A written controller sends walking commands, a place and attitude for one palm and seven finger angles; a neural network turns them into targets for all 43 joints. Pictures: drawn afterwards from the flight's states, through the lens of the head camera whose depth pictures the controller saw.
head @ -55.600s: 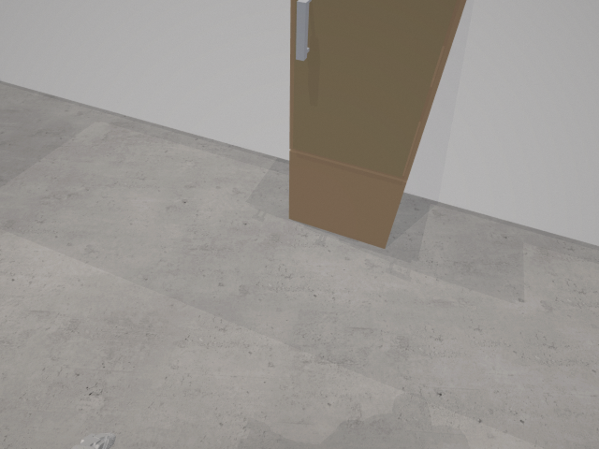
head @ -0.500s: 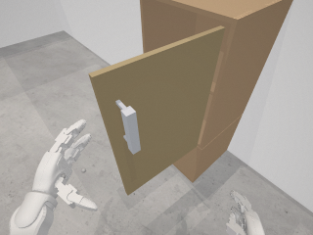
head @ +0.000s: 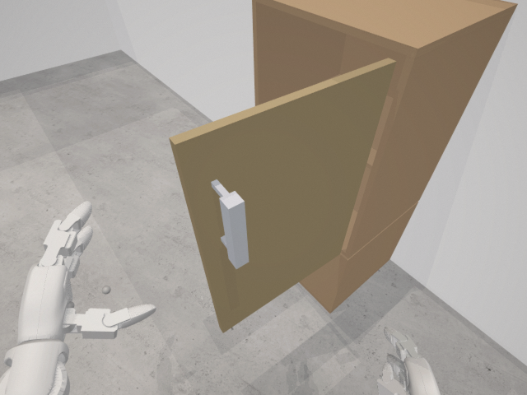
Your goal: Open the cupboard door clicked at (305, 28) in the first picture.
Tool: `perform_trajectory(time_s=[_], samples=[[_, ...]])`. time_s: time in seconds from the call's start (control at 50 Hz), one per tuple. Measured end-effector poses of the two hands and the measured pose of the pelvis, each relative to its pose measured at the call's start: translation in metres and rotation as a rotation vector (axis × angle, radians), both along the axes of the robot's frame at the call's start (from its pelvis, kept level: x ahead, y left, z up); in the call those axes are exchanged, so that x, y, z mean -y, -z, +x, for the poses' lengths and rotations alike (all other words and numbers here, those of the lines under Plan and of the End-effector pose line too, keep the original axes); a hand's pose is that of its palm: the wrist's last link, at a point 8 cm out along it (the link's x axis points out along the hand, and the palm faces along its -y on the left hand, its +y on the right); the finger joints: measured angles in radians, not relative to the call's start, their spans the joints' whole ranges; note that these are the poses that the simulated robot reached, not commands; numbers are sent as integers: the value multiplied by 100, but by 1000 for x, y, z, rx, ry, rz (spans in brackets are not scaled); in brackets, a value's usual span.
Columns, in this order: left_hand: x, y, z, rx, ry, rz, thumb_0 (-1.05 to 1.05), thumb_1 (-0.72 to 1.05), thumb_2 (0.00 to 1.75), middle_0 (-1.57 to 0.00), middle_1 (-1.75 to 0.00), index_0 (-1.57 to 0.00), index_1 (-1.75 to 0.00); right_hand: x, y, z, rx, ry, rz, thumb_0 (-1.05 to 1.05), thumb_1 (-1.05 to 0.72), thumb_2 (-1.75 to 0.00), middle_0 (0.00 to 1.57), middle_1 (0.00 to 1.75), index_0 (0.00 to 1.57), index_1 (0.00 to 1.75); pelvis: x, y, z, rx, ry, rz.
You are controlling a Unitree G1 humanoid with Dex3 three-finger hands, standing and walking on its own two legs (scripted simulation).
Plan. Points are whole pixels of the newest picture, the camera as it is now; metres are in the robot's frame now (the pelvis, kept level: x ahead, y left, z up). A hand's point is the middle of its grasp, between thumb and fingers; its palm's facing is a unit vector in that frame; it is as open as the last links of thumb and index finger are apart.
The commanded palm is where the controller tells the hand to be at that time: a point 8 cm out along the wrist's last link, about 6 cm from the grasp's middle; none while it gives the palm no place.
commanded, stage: draw the hand back to the body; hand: left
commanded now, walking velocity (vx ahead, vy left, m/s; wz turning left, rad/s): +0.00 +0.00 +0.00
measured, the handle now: (228, 224) +0.34 +0.10 +0.09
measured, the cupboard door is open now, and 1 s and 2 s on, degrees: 86 86 86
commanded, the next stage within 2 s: step back with the hand held close in 0.80 s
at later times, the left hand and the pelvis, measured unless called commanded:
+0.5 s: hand (85, 261) +0.22 +0.25 +0.15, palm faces +0.44 -0.80 -0.41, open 8.3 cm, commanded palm +0.17 +0.28 +0.17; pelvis +0.02 -0.01 +0.00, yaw -1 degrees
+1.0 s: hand (79, 262) +0.21 +0.25 +0.16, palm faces +0.43 -0.80 -0.42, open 7.4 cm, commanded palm +0.15 +0.28 +0.18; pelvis +0.01 -0.01 +0.01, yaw -1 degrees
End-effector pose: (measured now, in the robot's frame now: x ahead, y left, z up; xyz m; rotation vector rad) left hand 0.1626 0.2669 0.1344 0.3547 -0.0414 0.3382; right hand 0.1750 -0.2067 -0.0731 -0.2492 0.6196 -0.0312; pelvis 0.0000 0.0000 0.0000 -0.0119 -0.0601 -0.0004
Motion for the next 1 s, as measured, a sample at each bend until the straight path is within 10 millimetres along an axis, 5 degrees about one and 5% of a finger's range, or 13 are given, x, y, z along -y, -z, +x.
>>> perform_trajectory(time_s=[0.54, 1.0], samples=[[-14, -35, 12, 67, -102, 115, 1, 78, 85, -20, -30, -21, -30, 31, 3, 18, -54, 65, 8, 1, -90, -90, 20, 30, 20, 30, 15, -5, 19, 12, 18, 5], [-15, -45, 5, 103, -69, 152, 2, 89, 90, -21, -30, -21, -30, 28, 3, 3, -70, 76, 15, 1, -90, -90, 20, 30, 20, 30, 14, -5, 8, -4, 15, -4]])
